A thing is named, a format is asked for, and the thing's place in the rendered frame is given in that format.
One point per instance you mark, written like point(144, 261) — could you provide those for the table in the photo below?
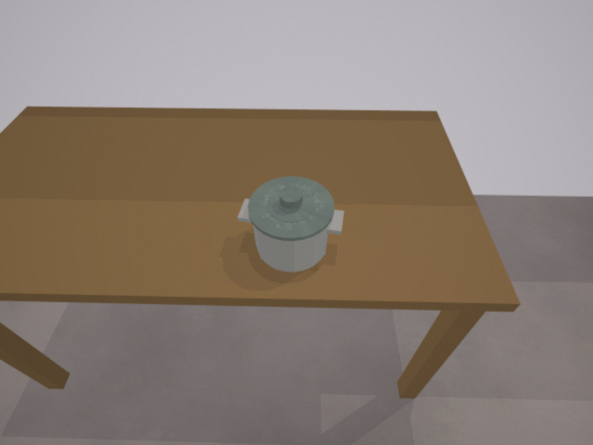
point(140, 206)

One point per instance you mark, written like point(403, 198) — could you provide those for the pot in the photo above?
point(293, 256)

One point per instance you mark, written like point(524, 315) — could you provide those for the knob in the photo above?
point(291, 197)

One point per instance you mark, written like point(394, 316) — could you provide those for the lid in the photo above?
point(309, 219)

